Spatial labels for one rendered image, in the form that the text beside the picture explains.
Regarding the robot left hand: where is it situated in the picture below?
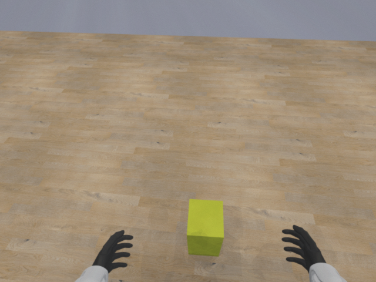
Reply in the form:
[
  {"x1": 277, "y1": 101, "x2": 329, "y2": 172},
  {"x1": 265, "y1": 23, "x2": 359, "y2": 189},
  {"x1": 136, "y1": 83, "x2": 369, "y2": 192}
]
[{"x1": 92, "y1": 230, "x2": 133, "y2": 274}]

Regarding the right robot forearm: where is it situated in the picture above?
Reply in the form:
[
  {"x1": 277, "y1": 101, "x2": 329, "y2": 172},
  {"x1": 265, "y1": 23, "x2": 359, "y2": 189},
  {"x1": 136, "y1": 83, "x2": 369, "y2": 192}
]
[{"x1": 309, "y1": 263, "x2": 347, "y2": 282}]

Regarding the robot right hand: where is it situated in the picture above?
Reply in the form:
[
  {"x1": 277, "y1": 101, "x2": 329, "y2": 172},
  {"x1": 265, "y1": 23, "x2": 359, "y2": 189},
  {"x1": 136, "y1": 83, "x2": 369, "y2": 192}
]
[{"x1": 282, "y1": 225, "x2": 326, "y2": 273}]

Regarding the carton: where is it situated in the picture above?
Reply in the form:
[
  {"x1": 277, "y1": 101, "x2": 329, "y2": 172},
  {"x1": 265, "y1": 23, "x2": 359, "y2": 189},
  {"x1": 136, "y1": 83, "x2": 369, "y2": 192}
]
[{"x1": 187, "y1": 199, "x2": 224, "y2": 257}]

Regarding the left robot forearm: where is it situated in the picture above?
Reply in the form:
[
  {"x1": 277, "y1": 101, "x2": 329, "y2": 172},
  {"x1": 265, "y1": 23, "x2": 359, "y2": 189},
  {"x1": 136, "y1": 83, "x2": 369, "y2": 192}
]
[{"x1": 75, "y1": 266, "x2": 109, "y2": 282}]

